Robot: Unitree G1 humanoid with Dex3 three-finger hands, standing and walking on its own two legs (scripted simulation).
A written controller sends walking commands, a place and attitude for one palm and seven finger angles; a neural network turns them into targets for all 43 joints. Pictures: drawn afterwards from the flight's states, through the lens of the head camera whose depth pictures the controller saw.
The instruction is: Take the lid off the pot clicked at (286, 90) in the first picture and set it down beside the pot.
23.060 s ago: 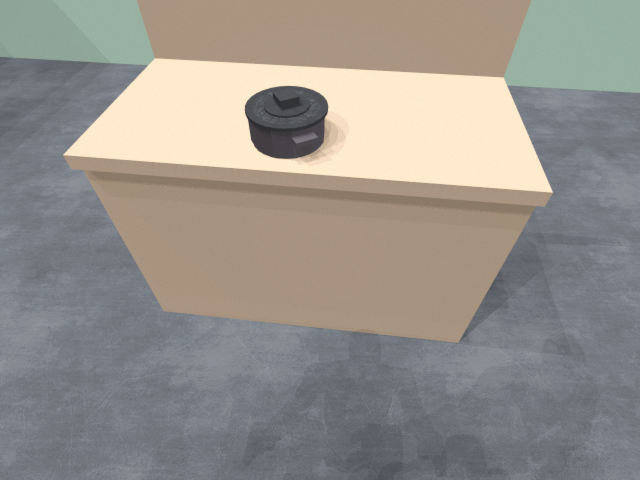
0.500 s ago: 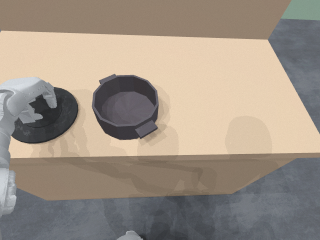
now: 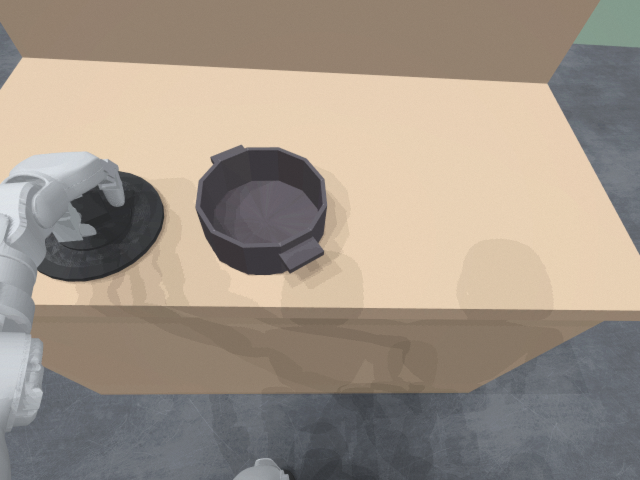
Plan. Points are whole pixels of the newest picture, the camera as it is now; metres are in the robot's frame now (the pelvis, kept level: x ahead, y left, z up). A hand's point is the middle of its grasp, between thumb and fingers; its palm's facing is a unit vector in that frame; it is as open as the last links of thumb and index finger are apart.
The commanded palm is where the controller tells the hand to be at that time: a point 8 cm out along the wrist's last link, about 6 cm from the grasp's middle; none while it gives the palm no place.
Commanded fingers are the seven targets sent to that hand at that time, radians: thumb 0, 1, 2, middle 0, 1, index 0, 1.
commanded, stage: open the fingers wide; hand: left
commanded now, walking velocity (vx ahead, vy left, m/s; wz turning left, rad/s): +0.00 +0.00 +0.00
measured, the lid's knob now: (87, 211) +0.46 +0.32 +0.01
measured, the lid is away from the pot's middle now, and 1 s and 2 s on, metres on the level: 0.24 0.24 0.24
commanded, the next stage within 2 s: raise the empty hand in 0.50 s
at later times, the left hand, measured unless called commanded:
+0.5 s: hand (69, 217) +0.43 +0.32 +0.04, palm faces -0.46 -0.09 -0.88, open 10.9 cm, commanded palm +0.46 +0.31 +0.10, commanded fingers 0.00 0.00 0.62 -0.34 -0.88 -0.34 -0.88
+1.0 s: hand (50, 197) +0.43 +0.33 +0.08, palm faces -0.43 -0.07 -0.90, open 11.0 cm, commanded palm +0.45 +0.32 +0.14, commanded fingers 0.00 0.00 0.61 -0.34 -0.88 -0.34 -0.88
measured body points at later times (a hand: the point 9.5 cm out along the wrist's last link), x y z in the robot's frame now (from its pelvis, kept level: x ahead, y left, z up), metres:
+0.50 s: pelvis +0.00 +0.00 +0.00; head +0.09 +0.02 +0.44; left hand +0.45 +0.32 +0.09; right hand +0.04 -0.28 -0.11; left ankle +0.03 +0.05 -0.71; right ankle -0.02 -0.17 -0.71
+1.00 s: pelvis +0.00 +0.01 +0.00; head +0.08 +0.03 +0.45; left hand +0.45 +0.33 +0.13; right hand +0.05 -0.27 -0.11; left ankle +0.03 +0.05 -0.71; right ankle -0.02 -0.17 -0.71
